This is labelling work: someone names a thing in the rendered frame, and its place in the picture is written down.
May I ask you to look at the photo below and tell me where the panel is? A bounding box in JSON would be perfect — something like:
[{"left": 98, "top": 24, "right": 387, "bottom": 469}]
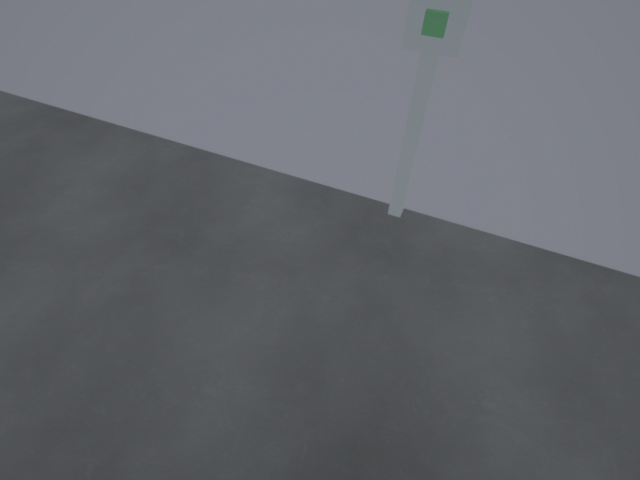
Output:
[{"left": 388, "top": 0, "right": 474, "bottom": 218}]

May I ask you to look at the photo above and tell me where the button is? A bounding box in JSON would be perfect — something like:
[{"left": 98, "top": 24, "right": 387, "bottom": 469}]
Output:
[{"left": 421, "top": 8, "right": 450, "bottom": 38}]

